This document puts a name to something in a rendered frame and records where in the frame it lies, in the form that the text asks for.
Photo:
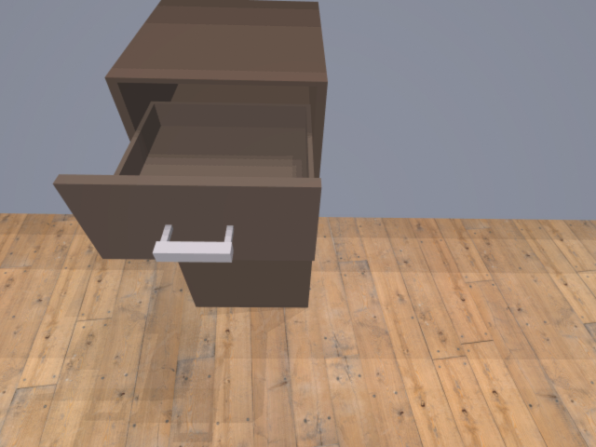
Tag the drawer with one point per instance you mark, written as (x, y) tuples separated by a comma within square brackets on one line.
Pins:
[(202, 166)]

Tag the handle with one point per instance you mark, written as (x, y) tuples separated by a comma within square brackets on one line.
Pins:
[(194, 251)]

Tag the cabinet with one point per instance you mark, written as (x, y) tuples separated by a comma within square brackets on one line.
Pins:
[(244, 51)]

